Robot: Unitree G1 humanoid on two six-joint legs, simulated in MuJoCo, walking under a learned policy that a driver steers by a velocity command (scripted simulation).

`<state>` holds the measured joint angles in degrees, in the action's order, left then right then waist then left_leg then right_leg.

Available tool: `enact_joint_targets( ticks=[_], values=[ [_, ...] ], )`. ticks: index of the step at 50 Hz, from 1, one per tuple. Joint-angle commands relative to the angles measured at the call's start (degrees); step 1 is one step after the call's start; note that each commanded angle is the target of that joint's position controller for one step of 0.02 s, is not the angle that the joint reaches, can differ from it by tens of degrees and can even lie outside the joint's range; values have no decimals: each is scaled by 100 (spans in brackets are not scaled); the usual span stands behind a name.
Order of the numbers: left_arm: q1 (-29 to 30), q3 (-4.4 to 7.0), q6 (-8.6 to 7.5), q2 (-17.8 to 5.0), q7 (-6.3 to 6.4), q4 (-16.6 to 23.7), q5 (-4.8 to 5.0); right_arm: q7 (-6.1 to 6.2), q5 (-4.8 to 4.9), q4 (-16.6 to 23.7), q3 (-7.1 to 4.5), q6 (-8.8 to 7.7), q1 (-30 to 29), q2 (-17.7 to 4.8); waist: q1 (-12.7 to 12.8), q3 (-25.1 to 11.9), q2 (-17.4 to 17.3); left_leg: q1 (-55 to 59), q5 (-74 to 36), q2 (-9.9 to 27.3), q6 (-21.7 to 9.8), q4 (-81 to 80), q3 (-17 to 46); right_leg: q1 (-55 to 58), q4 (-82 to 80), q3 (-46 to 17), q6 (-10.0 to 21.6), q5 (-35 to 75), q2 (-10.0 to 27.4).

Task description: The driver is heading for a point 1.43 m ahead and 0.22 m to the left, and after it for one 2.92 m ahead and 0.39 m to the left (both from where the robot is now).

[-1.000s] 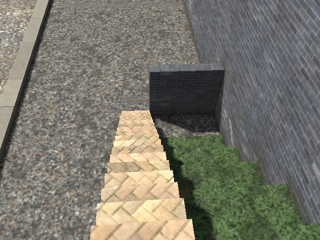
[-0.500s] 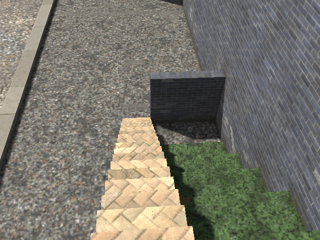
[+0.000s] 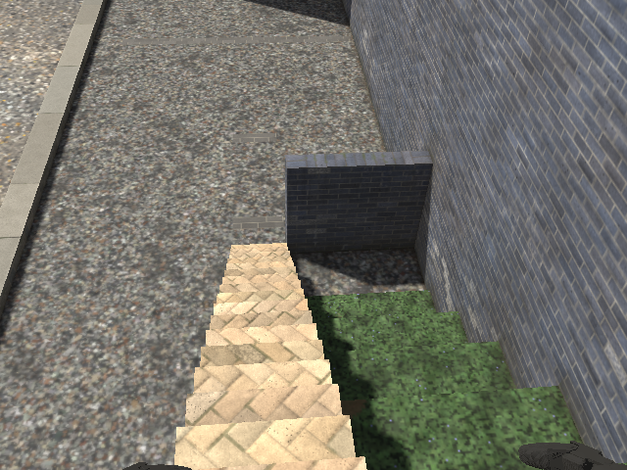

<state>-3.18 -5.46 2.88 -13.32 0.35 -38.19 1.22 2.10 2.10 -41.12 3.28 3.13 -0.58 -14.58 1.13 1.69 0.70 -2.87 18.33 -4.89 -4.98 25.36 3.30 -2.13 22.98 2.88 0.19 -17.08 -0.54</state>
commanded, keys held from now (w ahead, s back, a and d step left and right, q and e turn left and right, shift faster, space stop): w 0.06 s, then no key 0.62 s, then w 0.32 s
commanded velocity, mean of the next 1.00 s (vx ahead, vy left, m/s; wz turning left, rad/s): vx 0.21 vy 0.00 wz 0.00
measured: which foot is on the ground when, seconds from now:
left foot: down 0.00-1.00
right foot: down 0.00-1.00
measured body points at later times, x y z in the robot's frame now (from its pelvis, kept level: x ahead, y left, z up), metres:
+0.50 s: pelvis -0.02 +0.00 +0.01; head -0.03 +0.02 +0.46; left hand +0.09 +0.24 -0.11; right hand +0.15 -0.23 -0.08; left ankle -0.05 +0.07 -0.74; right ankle -0.05 -0.12 -0.74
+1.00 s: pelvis -0.02 +0.00 +0.01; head -0.03 +0.02 +0.46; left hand +0.12 +0.24 -0.10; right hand +0.13 -0.24 -0.10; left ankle -0.05 +0.07 -0.74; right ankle -0.05 -0.12 -0.74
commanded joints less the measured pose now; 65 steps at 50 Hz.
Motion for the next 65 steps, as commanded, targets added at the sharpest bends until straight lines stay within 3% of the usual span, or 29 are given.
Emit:
enact_joint_targets(
  ticks=[1,4,5,7,10,14,15,22,32,37,40,46,58,65],
  values=[
    [490,78,-77,-482,-63,715,-42,-98,-43,756,-74,-49,-619,-618,20,-704,-40,562,-3590,1214,-247,-114,940,-212,-237,-596,190,2302,849],
    [472,48,-76,-465,-138,852,-104,-200,-79,936,-21,-22,-673,-618,62,-718,-49,527,-3391,1310,-243,-266,1044,-219,-369,-676,189,2033,928],
    [374,41,-58,-490,-189,848,-180,-240,-148,965,-3,10,-635,-623,75,-495,-73,429,-3407,1353,-247,-368,1132,-308,-442,-729,195,1933,961],
    [106,45,-56,-469,-241,769,-264,-280,-225,948,14,31,-505,-620,106,-464,-86,446,-3339,1478,-211,-599,1269,-277,-669,-831,165,1801,1061],
    [-36,103,-66,-558,-286,725,-259,-337,-234,874,-38,17,-353,-737,99,-471,-82,491,-2998,1535,-227,-766,1315,-295,-820,-901,204,1603,1120],
    [-195,149,-113,-534,-263,652,-261,-331,-209,758,-55,-43,-246,-693,106,-477,-94,432,-2624,1560,-252,-809,1319,-431,-864,-918,249,1368,1157],
    [-218,173,-86,-578,-247,663,-265,-339,-268,745,-56,-29,-235,-664,90,-539,-179,405,-2501,1497,-287,-881,1257,-392,-878,-930,250,1253,1144],
    [-640,265,-44,-593,-123,506,-276,-297,-200,409,-121,-83,81,-686,120,-381,-56,220,-2174,1455,-310,-933,1196,-532,-857,-884,268,1055,1103],
    [-1112,400,-38,-665,154,200,-226,-90,-79,-220,-215,-260,537,-693,131,-193,-53,116,-2154,1413,-272,-1066,1136,-489,-934,-838,190,1038,1057],
    [-1086,410,63,-610,214,165,-222,-107,-83,-500,-231,-291,554,-665,123,-141,-122,7,-1824,1385,-204,-1254,1111,-299,-1032,-881,170,890,1008],
    [-978,406,76,-578,219,205,-182,-109,-35,-518,-227,-298,440,-657,113,-131,-106,-23,-1605,1340,-236,-1247,1094,-334,-951,-797,196,867,931],
    [-654,357,5,-519,197,475,-96,-85,45,-341,-192,-320,225,-662,48,-263,-84,40,-1731,1161,-370,-802,921,-527,-508,-550,230,1000,728],
    [-74,217,178,-444,-12,1384,-171,-323,-121,499,7,-118,-308,-604,50,-515,-68,156,-3009,1168,-360,-426,912,-246,-231,-651,249,1745,757],
    [151,146,184,-379,-132,1802,-198,-429,-173,1011,90,-50,-503,-548,61,-647,-74,282,-3191,1244,-328,-471,981,-210,-294,-777,246,1800,853]
  ],
)
Next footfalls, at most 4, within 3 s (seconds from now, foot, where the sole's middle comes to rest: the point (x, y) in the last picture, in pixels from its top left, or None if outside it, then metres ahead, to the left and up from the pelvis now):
none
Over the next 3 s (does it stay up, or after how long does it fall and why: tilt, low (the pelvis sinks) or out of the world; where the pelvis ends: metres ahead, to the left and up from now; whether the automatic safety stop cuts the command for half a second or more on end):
stays up -0.04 -0.02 0.01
